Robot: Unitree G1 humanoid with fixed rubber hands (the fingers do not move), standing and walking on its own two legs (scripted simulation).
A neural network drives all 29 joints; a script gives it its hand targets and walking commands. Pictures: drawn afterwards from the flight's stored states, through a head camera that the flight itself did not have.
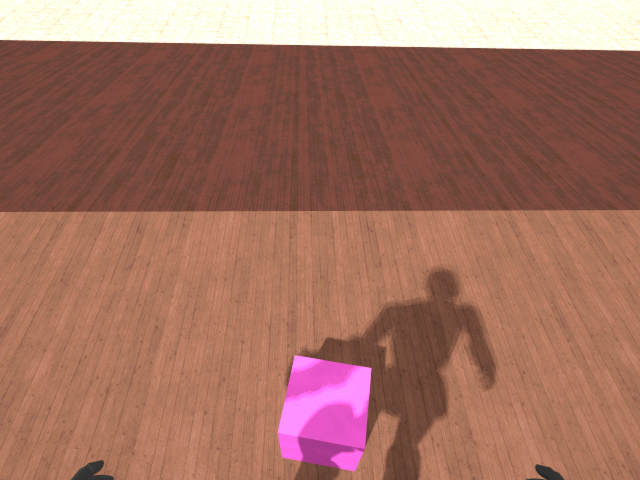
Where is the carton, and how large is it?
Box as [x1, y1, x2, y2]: [278, 355, 370, 470]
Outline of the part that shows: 295,355 278,429 282,457 354,470 364,449 370,368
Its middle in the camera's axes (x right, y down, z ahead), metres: +0.01 +0.48 +1.09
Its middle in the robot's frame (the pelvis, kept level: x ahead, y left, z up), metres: +0.40 -0.03 -0.66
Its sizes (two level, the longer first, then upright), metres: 0.210 0.200 0.250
